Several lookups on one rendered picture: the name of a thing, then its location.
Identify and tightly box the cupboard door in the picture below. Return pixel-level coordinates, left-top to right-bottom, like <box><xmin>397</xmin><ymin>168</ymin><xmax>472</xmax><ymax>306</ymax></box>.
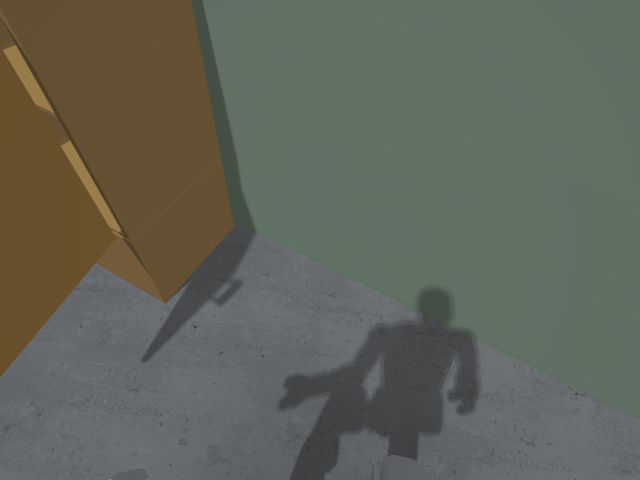
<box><xmin>0</xmin><ymin>46</ymin><xmax>116</xmax><ymax>377</ymax></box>

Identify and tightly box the robot right thigh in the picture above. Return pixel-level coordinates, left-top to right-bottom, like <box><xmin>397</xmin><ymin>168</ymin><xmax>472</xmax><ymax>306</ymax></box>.
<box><xmin>371</xmin><ymin>456</ymin><xmax>432</xmax><ymax>480</ymax></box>

